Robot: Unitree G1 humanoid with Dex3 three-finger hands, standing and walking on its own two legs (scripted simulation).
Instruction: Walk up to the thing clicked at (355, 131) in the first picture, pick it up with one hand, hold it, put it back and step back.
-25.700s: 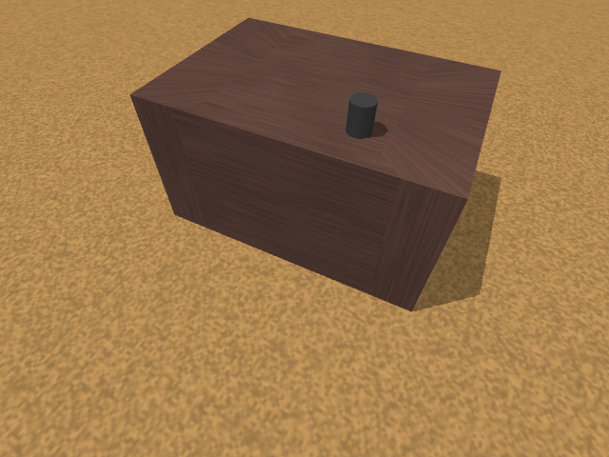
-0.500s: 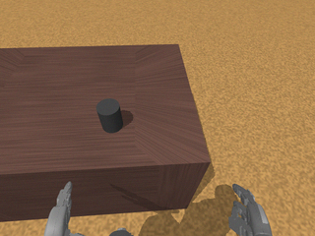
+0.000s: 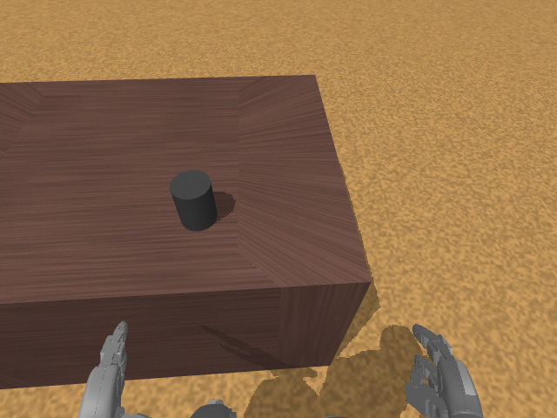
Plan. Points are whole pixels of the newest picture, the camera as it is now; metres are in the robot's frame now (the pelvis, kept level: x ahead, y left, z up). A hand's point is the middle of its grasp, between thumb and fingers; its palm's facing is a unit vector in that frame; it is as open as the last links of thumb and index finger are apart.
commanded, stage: home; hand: left
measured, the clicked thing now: (194, 201) +0.53 +0.17 -0.07
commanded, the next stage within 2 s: stand in 1.22 s
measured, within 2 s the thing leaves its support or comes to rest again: neither
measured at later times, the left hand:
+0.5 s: hand (147, 387) +0.18 +0.18 -0.04, palm faces +0.11 -0.96 -0.25, open 17.3 cm
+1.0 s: hand out of the picture +0.15 +0.21 -0.08, palm faces -0.07 -0.92 -0.39, open 17.2 cm
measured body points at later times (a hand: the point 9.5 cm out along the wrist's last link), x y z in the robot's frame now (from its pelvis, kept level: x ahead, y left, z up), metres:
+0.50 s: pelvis +0.01 +0.00 +0.00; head +0.03 +0.00 +0.45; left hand +0.17 +0.23 -0.03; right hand +0.17 -0.23 -0.03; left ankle +0.05 +0.14 -0.68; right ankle -0.02 -0.13 -0.68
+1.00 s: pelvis +0.00 +0.00 +0.01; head +0.02 +0.00 +0.45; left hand +0.15 +0.25 -0.06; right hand +0.14 -0.25 -0.09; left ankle +0.05 +0.14 -0.68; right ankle -0.02 -0.13 -0.68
